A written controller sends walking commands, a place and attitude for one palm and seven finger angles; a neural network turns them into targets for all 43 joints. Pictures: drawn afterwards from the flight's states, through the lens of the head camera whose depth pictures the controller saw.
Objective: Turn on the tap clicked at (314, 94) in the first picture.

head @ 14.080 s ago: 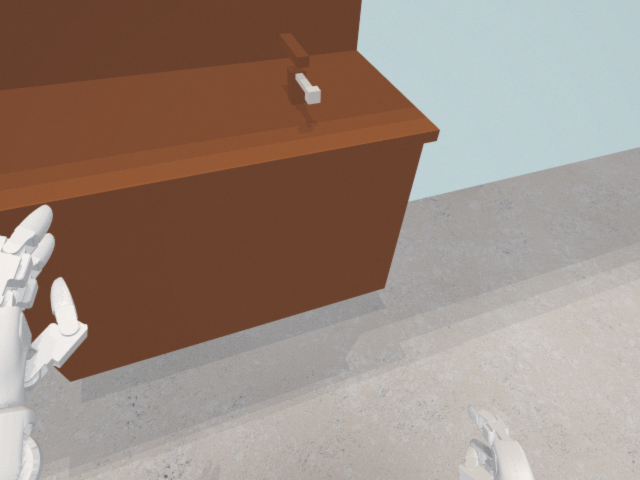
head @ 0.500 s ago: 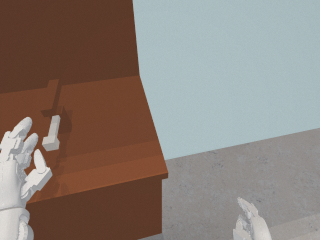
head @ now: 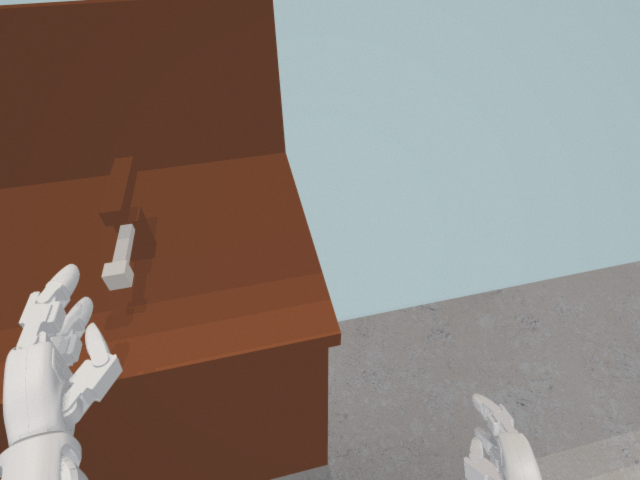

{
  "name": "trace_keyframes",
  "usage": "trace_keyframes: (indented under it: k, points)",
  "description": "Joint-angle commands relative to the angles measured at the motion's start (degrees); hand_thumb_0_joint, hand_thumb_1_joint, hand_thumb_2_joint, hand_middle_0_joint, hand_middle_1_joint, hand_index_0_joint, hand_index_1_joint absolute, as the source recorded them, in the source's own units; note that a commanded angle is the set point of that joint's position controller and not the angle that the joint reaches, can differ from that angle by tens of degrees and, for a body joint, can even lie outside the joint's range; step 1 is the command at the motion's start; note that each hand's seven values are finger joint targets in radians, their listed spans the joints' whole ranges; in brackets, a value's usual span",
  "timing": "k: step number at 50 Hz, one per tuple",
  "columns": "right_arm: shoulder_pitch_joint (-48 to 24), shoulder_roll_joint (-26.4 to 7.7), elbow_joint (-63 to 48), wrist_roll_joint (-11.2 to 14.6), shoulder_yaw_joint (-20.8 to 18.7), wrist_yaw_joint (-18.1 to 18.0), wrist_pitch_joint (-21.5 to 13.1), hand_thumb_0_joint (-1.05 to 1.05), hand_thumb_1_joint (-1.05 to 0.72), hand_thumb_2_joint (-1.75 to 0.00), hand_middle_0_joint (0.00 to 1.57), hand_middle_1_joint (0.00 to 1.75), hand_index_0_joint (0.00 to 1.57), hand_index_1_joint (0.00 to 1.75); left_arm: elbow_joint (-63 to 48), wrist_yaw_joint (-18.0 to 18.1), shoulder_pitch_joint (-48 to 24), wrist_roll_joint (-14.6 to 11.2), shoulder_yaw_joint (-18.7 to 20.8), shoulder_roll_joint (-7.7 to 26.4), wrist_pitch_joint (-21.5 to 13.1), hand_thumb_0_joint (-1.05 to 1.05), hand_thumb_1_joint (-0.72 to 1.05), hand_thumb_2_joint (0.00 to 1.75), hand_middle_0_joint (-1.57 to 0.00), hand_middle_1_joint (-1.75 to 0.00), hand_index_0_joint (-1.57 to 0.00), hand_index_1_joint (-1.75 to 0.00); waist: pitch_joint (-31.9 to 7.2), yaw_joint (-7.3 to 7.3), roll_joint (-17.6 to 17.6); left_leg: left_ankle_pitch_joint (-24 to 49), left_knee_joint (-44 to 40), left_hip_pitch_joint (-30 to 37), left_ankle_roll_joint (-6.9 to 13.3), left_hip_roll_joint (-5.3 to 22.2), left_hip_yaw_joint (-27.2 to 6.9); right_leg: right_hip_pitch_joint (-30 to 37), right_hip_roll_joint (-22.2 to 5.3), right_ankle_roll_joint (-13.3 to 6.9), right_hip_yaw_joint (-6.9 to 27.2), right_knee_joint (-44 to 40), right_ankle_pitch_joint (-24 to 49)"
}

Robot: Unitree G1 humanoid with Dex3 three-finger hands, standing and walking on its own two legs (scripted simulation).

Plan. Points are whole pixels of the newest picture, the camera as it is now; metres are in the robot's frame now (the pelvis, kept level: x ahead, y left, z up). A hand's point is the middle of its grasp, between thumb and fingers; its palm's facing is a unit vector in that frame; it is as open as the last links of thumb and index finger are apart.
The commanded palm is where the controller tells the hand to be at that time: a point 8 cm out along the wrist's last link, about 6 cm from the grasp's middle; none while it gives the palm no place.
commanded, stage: turn the palm inward beside the body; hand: left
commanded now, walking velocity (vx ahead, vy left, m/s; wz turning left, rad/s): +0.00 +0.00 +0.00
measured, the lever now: (118, 275) +0.32 +0.32 +0.09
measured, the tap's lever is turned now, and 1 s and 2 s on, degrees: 0 0 0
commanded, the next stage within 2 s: reach beside the lever's end, fingers flat in 0.52 s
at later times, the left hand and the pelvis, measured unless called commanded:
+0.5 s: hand (139, 343) +0.21 +0.21 +0.14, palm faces +0.51 -0.85 -0.12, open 7.4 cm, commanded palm +0.15 +0.25 +0.15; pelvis +0.02 -0.02 +0.00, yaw +1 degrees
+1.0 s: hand (131, 335) +0.22 +0.23 +0.12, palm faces +0.53 -0.84 -0.13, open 7.4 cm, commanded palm +0.17 +0.28 +0.13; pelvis +0.02 -0.01 +0.00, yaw +0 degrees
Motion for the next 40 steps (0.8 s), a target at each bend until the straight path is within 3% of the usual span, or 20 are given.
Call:
trace_keyframes:
  k: [1,2,6,7,11,14,20,21,22,25,26,27,31,35,36,38,40]
  points:
    - [-9.2,-6.4,-9.2,0.1,-2.5,-0.8,-3.8,0.00,-0.90,-0.90,0.20,0.30,0.20,0.30,-14.1,1.1,-5.8,0.4,6.2,9.3,-4.1,0.00,0.90,0.90,-0.20,-0.30,-0.20,-0.30,-0.8,0.43,0.0,2.2,-7.1,1.2,2.0,-0.7,0.2,-2.2,-0.1,0.4,1.1,-9.1,1.6]
    - [-9.0,-6.2,-9.5,0.3,-2.5,-0.7,-3.9,0.00,-0.90,-0.90,0.20,0.30,0.20,0.30,-14.3,0.9,-6.3,0.2,4.2,7.1,-4.1,0.00,0.90,0.90,-0.20,-0.30,-0.20,-0.30,-1.0,-0.19,0.3,2.0,-7.1,1.2,2.0,-0.8,0.4,-2.2,-0.3,0.4,1.2,-9.0,1.3]
    - [-9.2,-6.4,-8.9,0.3,-2.5,-1.0,-4.2,0.00,-0.90,-0.90,0.20,0.30,0.20,0.30,-13.1,0.7,-5.0,-0.6,5.9,8.1,-3.2,0.00,0.90,0.90,-0.20,-0.30,-0.20,-0.30,-1.5,0.46,-0.4,3.5,-6.5,1.6,2.2,-0.9,0.7,-1.0,-0.3,0.5,1.6,-9.8,2.7]
    - [-8.8,-6.3,-9.3,0.4,-2.5,-0.9,-4.3,0.00,-0.90,-0.90,0.20,0.30,0.20,0.30,-13.4,0.4,-5.1,-1.0,4.3,6.5,-3.1,0.00,0.90,0.90,-0.20,-0.30,-0.20,-0.30,-1.8,-0.03,-1.0,4.4,-6.4,1.6,2.2,-0.9,0.8,-0.8,-0.6,0.6,1.6,-9.7,3.9]
    - [-8.3,-6.5,-9.0,0.4,-2.7,-0.9,-4.3,0.00,-0.90,-0.90,0.20,0.30,0.20,0.30,-13.5,0.1,-4.3,-0.3,5.3,8.0,-2.2,0.00,0.90,0.90,-0.20,-0.30,-0.20,-0.30,-1.9,0.63,0.7,7.8,-6.0,2.4,2.1,-0.8,1.1,0.1,-0.6,0.4,1.6,-9.2,8.0]
    - [-7.8,-6.6,-9.4,0.3,-2.9,-0.8,-4.4,0.00,-0.90,-0.90,0.20,0.30,0.20,0.30,-13.1,-0.3,-4.0,-1.0,4.9,7.0,-2.2,0.00,0.90,0.90,-0.20,-0.30,-0.20,-0.30,-3.0,0.22,-3.4,9.2,-5.4,2.3,2.4,-0.9,1.3,0.8,-0.7,1.0,1.7,-8.9,11.0]
    - [-7.1,-6.4,-9.4,0.3,-3.2,-0.5,-4.2,0.00,-0.90,-0.90,0.20,0.30,0.20,0.30,-13.5,0.0,-4.3,-0.8,5.4,7.2,-3.1,0.00,0.90,0.90,-0.20,-0.30,-0.20,-0.30,-4.4,0.40,-2.0,12.8,-4.6,3.1,2.3,-1.0,1.8,1.9,-1.0,1.1,1.7,-7.9,16.6]
    - [-7.3,-6.3,-8.8,0.2,-3.0,-0.6,-4.0,0.00,-0.90,-0.90,0.20,0.30,0.20,0.30,-13.4,0.2,-4.1,-0.3,5.9,7.7,-3.1,0.00,0.90,0.90,-0.20,-0.30,-0.20,-0.30,-3.5,0.50,-0.1,13.0,-4.4,3.4,2.3,-1.0,1.9,1.8,-1.0,1.0,2.0,-8.3,17.0]
    - [-6.7,-6.2,-9.2,0.2,-3.1,-0.5,-4.0,0.00,-0.90,-0.90,0.20,0.30,0.20,0.30,-13.5,0.2,-4.3,-0.5,4.8,6.4,-3.4,0.00,0.90,0.90,-0.20,-0.30,-0.20,-0.30,-4.2,0.06,-1.8,13.5,-4.6,3.4,2.3,-1.0,1.7,2.0,-1.1,1.1,1.6,-7.8,17.8]
    - [-6.7,-6.5,-9.4,0.2,-3.3,-0.3,-4.0,0.00,-0.90,-0.90,0.20,0.30,0.20,0.30,-13.3,-0.3,-3.5,-0.7,4.8,6.5,-3.6,0.00,0.90,0.90,-0.20,-0.30,-0.20,-0.30,-4.9,0.20,-1.8,14.8,-4.1,3.5,2.4,-0.9,1.9,2.6,-1.3,1.3,1.9,-7.5,20.7]
    - [-6.8,-6.4,-8.9,0.2,-3.2,-0.6,-3.7,0.00,-0.90,-0.90,0.20,0.30,0.20,0.30,-13.4,-0.2,-3.6,-0.3,5.7,7.4,-3.5,0.00,0.90,0.90,-0.20,-0.30,-0.20,-0.30,-4.4,0.51,-0.8,14.8,-4.1,3.5,2.3,-1.0,2.0,2.9,-1.2,1.2,2.0,-7.7,20.7]
    - [-6.5,-6.3,-9.3,0.3,-3.2,-0.5,-3.7,0.00,-0.90,-0.90,0.20,0.30,0.20,0.30,-13.4,-0.4,-3.9,-0.4,4.4,6.2,-3.5,0.00,0.90,0.90,-0.20,-0.30,-0.20,-0.30,-4.7,-0.03,-1.8,14.9,-4.3,3.6,2.3,-0.9,2.0,2.7,-1.3,1.2,1.7,-7.6,20.5]
    - [-7.0,-6.4,-9.0,0.3,-3.3,-0.8,-3.3,0.00,-0.90,-0.90,0.20,0.30,0.20,0.30,-12.3,-0.6,-3.2,-0.5,6.1,7.5,-2.9,0.00,0.90,0.90,-0.20,-0.30,-0.20,-0.30,-3.9,0.64,-2.4,14.6,-4.5,3.5,2.4,-0.9,2.0,3.1,-1.2,1.4,2.0,-8.2,20.9]
    - [-6.9,-6.4,-9.1,0.4,-3.3,-0.9,-2.9,0.00,-0.90,-0.90,0.20,0.30,0.20,0.30,-10.3,-0.5,-5.3,-0.8,6.0,6.9,-3.0,0.00,0.90,0.90,-0.20,-0.30,-0.20,-0.30,-3.5,0.06,-3.1,14.3,-4.8,3.1,2.3,-0.8,1.9,2.7,-1.2,1.4,1.9,-8.1,20.1]
    - [-7.3,-6.3,-8.7,0.4,-3.4,-1.0,-2.8,0.00,-0.90,-0.90,0.20,0.30,0.20,0.30,-10.6,-0.2,-6.0,-0.3,6.9,7.8,-3.3,0.00,0.90,0.90,-0.20,-0.30,-0.20,-0.30,-3.3,0.31,-1.1,14.5,-4.9,3.9,2.3,-0.9,2.1,2.5,-1.0,1.1,1.9,-8.3,19.5]
    - [-6.9,-6.3,-9.0,0.3,-3.4,-0.8,-3.0,0.00,-0.90,-0.90,0.20,0.30,0.20,0.30,-9.9,-0.4,-5.9,-0.6,5.4,6.2,-4.0,0.00,0.90,0.90,-0.20,-0.30,-0.20,-0.30,-3.9,-0.09,-2.0,14.4,-4.9,3.8,2.3,-0.9,1.9,2.2,-1.0,1.2,1.7,-8.0,19.2]
    - [-6.9,-6.5,-8.6,0.4,-3.5,-0.9,-3.0,0.00,-0.90,-0.90,0.20,0.30,0.20,0.30,-9.1,-0.5,-7.4,-0.9,6.6,7.4,-4.5,0.00,0.90,0.90,-0.20,-0.30,-0.20,-0.30,-4.2,-0.12,-2.0,14.0,-4.8,3.4,2.3,-0.9,1.8,2.4,-1.0,1.2,1.9,-8.0,18.8]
